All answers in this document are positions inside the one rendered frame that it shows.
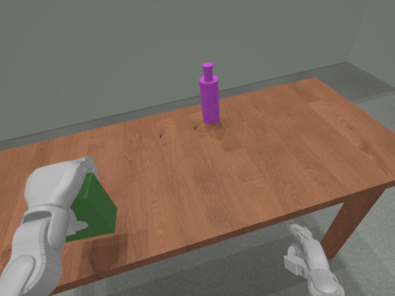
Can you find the robot right hand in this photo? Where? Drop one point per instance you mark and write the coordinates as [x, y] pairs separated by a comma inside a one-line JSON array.
[[309, 256]]

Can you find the sponge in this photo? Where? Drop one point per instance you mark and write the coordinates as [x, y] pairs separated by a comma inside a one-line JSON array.
[[94, 206]]

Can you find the right robot forearm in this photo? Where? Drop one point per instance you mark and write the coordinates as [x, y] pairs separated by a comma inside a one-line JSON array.
[[322, 282]]

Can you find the left robot forearm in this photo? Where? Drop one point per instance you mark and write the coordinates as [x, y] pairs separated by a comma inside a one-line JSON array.
[[35, 266]]

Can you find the robot left hand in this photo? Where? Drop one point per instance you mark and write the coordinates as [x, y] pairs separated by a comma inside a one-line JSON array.
[[58, 185]]

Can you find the table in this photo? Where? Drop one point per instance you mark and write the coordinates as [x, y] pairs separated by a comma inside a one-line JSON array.
[[180, 184]]

